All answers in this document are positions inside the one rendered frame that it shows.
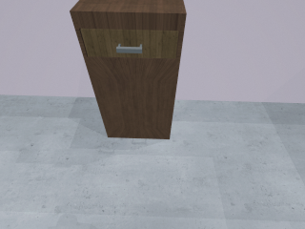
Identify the cabinet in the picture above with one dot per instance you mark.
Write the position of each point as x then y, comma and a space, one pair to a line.
135, 95

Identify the handle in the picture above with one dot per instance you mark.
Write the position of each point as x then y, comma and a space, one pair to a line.
120, 49

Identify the drawer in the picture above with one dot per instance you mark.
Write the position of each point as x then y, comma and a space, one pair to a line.
155, 43

